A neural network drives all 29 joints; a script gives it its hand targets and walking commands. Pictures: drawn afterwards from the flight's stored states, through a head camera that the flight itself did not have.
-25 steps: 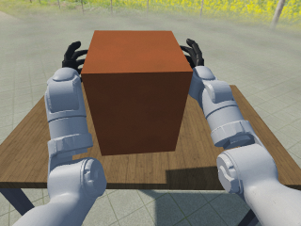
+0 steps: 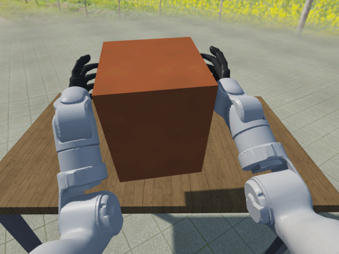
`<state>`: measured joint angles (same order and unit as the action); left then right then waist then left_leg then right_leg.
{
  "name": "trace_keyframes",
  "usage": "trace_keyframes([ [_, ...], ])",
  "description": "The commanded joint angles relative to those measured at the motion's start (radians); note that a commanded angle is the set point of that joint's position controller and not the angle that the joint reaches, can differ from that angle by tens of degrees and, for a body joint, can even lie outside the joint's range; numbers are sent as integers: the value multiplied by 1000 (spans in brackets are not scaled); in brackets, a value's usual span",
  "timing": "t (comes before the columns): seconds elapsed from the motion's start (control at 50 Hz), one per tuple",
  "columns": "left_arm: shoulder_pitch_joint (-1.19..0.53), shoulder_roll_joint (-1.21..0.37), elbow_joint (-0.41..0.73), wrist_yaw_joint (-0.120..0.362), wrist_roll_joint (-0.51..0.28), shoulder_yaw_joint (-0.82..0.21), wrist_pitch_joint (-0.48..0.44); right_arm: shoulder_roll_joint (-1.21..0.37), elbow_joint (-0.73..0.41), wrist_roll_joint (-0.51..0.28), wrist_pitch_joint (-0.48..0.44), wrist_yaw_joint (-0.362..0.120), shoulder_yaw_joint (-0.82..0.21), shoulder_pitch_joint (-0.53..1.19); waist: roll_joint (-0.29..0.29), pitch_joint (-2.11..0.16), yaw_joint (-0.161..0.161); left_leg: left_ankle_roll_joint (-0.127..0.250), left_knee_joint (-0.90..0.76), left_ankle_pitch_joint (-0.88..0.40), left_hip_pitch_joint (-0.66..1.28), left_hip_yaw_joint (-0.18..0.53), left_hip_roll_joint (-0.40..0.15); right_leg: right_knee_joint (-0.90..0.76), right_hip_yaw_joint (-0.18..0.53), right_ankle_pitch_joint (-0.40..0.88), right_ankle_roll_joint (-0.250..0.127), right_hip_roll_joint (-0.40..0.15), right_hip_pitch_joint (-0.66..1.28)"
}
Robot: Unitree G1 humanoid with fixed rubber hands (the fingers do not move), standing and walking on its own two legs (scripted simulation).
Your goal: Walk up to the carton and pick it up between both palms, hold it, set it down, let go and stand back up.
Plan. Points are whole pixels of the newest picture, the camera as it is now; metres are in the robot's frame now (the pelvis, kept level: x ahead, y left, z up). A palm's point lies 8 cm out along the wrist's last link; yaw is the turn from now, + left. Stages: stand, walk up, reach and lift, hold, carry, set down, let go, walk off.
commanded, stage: hold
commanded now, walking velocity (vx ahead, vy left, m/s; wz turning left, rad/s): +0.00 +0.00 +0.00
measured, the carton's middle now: (154, 110) +0.37 +0.01 +0.22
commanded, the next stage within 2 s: set down in 1.38 s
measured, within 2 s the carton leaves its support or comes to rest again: neither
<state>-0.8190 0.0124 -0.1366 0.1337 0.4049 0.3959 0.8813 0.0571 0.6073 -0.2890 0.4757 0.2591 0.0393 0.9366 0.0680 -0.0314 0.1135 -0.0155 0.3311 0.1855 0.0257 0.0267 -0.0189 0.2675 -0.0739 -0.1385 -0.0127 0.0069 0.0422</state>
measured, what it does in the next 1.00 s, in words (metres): stands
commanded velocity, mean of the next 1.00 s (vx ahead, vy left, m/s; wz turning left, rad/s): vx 0.00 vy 0.00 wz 0.00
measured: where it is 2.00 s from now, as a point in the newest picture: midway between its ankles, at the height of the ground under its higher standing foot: outside the picture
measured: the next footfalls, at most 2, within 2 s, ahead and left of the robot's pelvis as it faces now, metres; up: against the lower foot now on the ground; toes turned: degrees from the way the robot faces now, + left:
none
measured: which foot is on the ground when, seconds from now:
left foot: down 0.00-1.00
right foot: down 0.00-1.00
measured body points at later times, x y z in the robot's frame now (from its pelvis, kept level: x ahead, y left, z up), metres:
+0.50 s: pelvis +0.01 -0.01 +0.00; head -0.07 +0.02 +0.44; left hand +0.39 +0.16 +0.28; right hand +0.39 -0.13 +0.29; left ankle +0.01 +0.12 -0.75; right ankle +0.02 -0.11 -0.75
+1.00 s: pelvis +0.00 -0.01 +0.00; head -0.09 +0.03 +0.44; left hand +0.37 +0.17 +0.28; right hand +0.38 -0.13 +0.29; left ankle +0.01 +0.12 -0.75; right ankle +0.02 -0.11 -0.75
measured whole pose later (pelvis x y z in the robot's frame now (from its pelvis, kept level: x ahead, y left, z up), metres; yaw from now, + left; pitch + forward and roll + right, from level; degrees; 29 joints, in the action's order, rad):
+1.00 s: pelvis +0.00 -0.01 +0.00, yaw +1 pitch -9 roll -1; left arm -0.87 0.04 -0.22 0.13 0.40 0.41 0.87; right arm 0.05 0.66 -0.27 0.47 0.26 0.06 0.97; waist 0.07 -0.05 0.10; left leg -0.02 0.33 0.18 0.01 0.03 -0.02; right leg 0.27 -0.07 -0.14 -0.02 0.01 0.03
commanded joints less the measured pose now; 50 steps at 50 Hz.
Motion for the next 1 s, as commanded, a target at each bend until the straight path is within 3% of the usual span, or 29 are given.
trace_keyframes([
  [0.0,-587,-532,-8,110,-165,-430,-52,-523,-196,-63,-23,-118,-280,636,-151,-217,10,-22,-113,-74,-169,-57,40,31,-13,113,40,64,226],
  [0.02,-612,-531,-79,111,-150,-408,-52,-520,-175,-48,-24,-122,-252,681,-127,-186,21,-15,-127,-13,-178,-55,38,18,-15,43,34,59,190],
  [0.04,-637,-533,-80,107,-154,-408,-62,-525,-177,-37,-32,-127,-259,704,-118,-220,-8,3,-140,27,-190,-55,43,28,-14,20,36,62,198],
  [0.06,-641,-529,-86,103,-161,-400,-72,-525,-149,-45,-33,-134,-248,694,-125,-202,5,2,-155,56,-224,-54,32,26,-12,20,40,63,217],
  [0.1,-648,-531,-142,95,-157,-373,-80,-534,-152,-51,-45,-136,-260,753,-69,-222,-24,12,-121,17,-194,-65,45,6,3,14,37,53,209],
  [0.16,-649,-511,-172,104,-154,-333,-79,-561,-75,-45,-31,-123,-241,697,-45,-189,-24,10,-104,-26,-173,-62,59,7,0,47,39,57,176],
  [0.22,-648,-518,-173,106,-156,-336,-83,-558,-102,-69,-35,-112,-259,708,-56,-213,-30,0,-84,-75,-143,-71,63,-4,16,76,45,52,163],
  [0.24,-663,-528,-144,108,-152,-346,-81,-554,-91,-76,-29,-108,-253,705,-75,-230,-9,-6,-81,-87,-120,-61,66,-5,14,86,46,54,148],
  [0.26,-657,-513,-187,115,-146,-321,-76,-559,-69,-75,-23,-107,-254,699,-57,-203,-20,-2,-85,-78,-133,-74,77,-8,13,82,55,49,164],
  [0.28,-674,-521,-125,113,-160,-341,-83,-582,-131,-83,-35,-102,-276,724,-51,-254,-22,4,-64,-110,-109,-70,75,-2,15,116,55,50,170],
  [0.3,-670,-512,-160,116,-158,-347,-80,-565,-136,-91,-34,-96,-277,742,-44,-255,-3,2,-65,-91,-97,-76,76,-9,18,100,57,44,162],
  [0.32,-677,-520,-130,116,-156,-343,-85,-577,-145,-95,-35,-91,-271,750,-47,-249,-15,13,-67,-102,-127,-73,74,-6,14,109,57,51,159],
  [0.36,-659,-530,-97,114,-177,-387,-84,-585,-197,-115,-37,-81,-303,739,-86,-311,5,-15,-42,-175,-81,-68,76,12,18,173,57,50,198],
  [0.44,-601,-532,-71,120,-174,-403,-70,-558,-213,-110,-19,-67,-291,667,-93,-285,32,-22,-31,-219,-70,-63,79,18,5,217,53,59,192],
  [0.46,-582,-522,-94,126,-161,-388,-57,-544,-183,-111,-9,-66,-285,657,-110,-202,19,-26,-37,-180,-100,-59,83,2,9,190,56,55,155],
  [0.48,-576,-534,-21,123,-169,-426,-59,-542,-255,-144,-18,-66,-313,667,-135,-279,23,-30,-36,-237,-86,-61,77,15,8,237,54,58,200],
  [0.54,-557,-543,36,118,-179,-450,-47,-559,-308,-164,-7,-72,-348,658,-107,-313,17,-43,-14,-300,-26,-48,74,18,5,289,56,66,184],
  [0.58,-564,-509,57,125,-183,-438,-43,-548,-282,-167,9,-71,-351,622,-101,-244,29,-52,-30,-296,-43,-54,76,19,5,280,59,67,200],
  [0.6,-569,-515,46,122,-174,-438,-41,-545,-290,-158,7,-72,-332,642,-115,-237,4,-38,-35,-268,-72,-43,79,9,14,245,58,58,188],
  [0.62,-567,-514,-2,122,-151,-410,-34,-535,-274,-137,9,-75,-321,665,-80,-199,12,-24,-57,-199,-77,-45,75,-3,9,182,53,54,165],
  [0.64,-574,-520,5,116,-154,-409,-38,-561,-316,-136,-4,-80,-337,701,-74,-255,-7,-16,-66,-184,-73,-49,68,6,3,176,57,61,182],
  [0.66,-576,-507,-26,116,-146,-406,-37,-550,-251,-124,9,-86,-335,664,-80,-229,-1,-17,-76,-144,-74,-52,70,-11,8,143,50,52,165],
  [0.7,-545,-519,-3,116,-151,-421,-40,-554,-260,-133,-1,-93,-346,661,-86,-256,-17,-29,-59,-217,-81,-58,66,17,10,200,43,62,186],
  [0.78,-579,-534,1,118,-155,-411,-41,-563,-252,-112,-15,-98,-333,673,-85,-262,4,-25,-56,-210,-49,-69,63,8,-2,188,46,71,181],
  [0.8,-561,-527,-29,122,-152,-391,-43,-564,-241,-113,-15,-100,-324,677,-72,-240,-23,-27,-51,-196,-69,-68,57,6,-4,177,48,72,170],
  [0.82,-593,-526,-32,123,-148,-407,-48,-555,-204,-93,-13,-103,-306,666,-90,-227,6,-21,-82,-153,-76,-65,56,-2,-9,125,42,66,168],
  [0.9,-654,-536,-42,111,-170,-431,-66,-549,-163,-63,-19,-106,-267,663,-113,-228,19,-14,-97,-63,-134,-66,52,10,-5,63,36,65,155],
  [0.92,-636,-539,-67,110,-160,-420,-59,-534,-132,-61,-20,-110,-245,650,-156,-198,16,-7,-105,-52,-159,-60,53,11,0,72,38,59,170],
  [0.98,-612,-532,-89,119,-178,-397,-63,-552,-190,-87,-27,-104,-270,694,-93,-251,14,-16,-72,-129,-108,-62,62,10,4,130,42,63,184],
])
